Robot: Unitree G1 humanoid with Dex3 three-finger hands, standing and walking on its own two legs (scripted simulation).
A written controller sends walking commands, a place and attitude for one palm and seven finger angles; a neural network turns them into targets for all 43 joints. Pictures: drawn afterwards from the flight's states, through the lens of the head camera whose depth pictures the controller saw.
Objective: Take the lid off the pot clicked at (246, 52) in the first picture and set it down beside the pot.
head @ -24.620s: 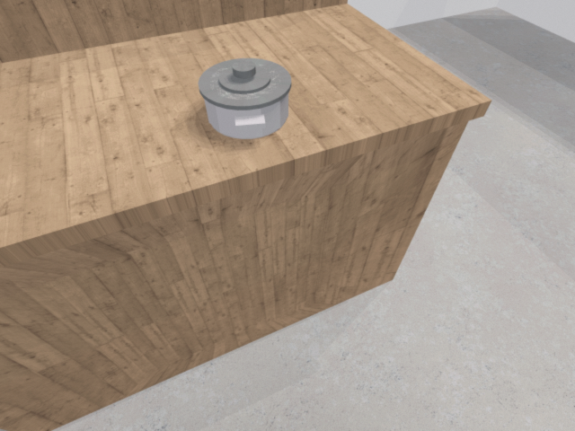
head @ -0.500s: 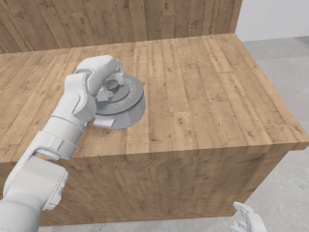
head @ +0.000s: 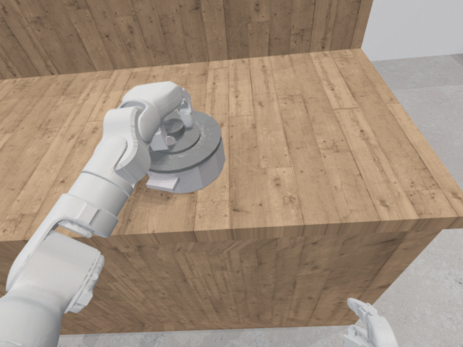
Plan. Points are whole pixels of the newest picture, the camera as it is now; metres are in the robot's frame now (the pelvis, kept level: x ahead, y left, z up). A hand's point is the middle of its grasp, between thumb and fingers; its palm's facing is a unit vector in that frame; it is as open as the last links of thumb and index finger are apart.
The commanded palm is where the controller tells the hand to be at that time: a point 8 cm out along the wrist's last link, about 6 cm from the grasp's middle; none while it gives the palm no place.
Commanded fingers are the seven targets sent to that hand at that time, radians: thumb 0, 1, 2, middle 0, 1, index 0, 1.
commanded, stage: lift the lid straight up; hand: left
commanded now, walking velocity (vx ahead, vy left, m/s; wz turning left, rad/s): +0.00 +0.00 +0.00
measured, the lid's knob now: (173, 128) +0.46 +0.11 +0.15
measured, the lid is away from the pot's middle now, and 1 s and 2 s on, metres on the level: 0.01 0.00 0.02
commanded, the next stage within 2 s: move the lid sideways beside the pot in 1.74 s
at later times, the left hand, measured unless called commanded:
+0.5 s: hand (161, 108) +0.43 +0.11 +0.22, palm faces -0.16 -0.06 -0.99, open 7.3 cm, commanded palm +0.41 +0.13 +0.30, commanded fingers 0.00 0.60 1.10 -1.01 -0.97 -0.94 -0.91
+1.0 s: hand (153, 84) +0.43 +0.11 +0.26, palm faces -0.08 -0.05 -1.00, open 7.3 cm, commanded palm +0.40 +0.13 +0.34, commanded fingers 0.00 0.60 1.10 -1.01 -0.97 -0.94 -0.91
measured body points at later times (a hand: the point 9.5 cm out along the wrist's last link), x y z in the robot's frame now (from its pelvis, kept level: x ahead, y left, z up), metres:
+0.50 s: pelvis +0.00 +0.00 +0.00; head +0.01 -0.05 +0.45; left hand +0.44 +0.11 +0.27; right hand +0.18 -0.23 -0.12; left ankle +0.00 +0.10 -0.74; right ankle -0.01 -0.12 -0.74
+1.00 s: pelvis -0.01 +0.00 +0.00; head +0.00 -0.05 +0.45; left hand +0.43 +0.11 +0.32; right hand +0.17 -0.23 -0.11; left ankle +0.00 +0.10 -0.74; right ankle -0.01 -0.12 -0.74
